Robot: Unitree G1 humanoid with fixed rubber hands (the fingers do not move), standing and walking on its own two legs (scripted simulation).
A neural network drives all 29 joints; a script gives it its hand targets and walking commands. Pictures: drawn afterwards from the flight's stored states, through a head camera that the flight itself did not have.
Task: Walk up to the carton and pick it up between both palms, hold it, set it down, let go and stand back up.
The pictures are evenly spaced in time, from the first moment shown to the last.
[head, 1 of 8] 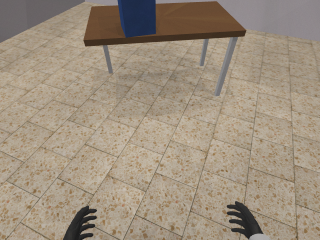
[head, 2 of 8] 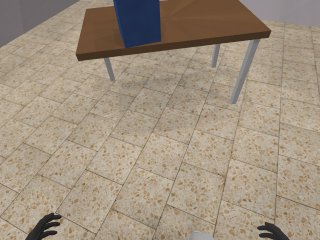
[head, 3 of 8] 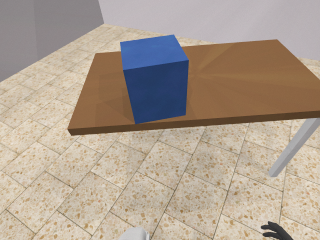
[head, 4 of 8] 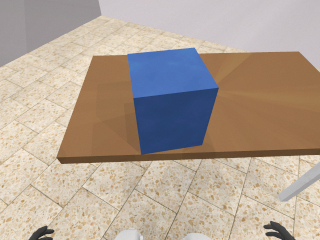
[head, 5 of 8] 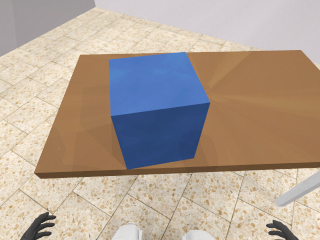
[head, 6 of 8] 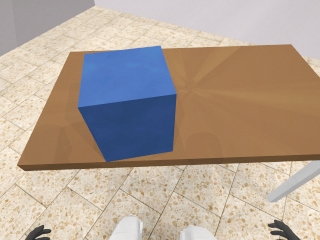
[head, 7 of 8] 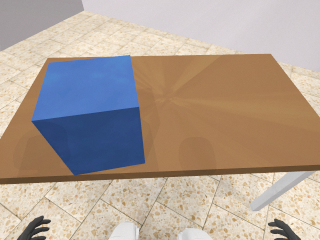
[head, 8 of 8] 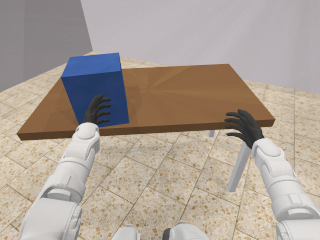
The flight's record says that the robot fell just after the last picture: yes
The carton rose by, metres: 0.00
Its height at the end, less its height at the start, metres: +0.00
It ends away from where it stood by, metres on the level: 0.00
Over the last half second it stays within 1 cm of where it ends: yes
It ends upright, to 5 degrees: yes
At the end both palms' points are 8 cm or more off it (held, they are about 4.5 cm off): yes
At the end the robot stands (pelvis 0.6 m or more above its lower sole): yes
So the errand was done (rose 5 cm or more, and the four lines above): no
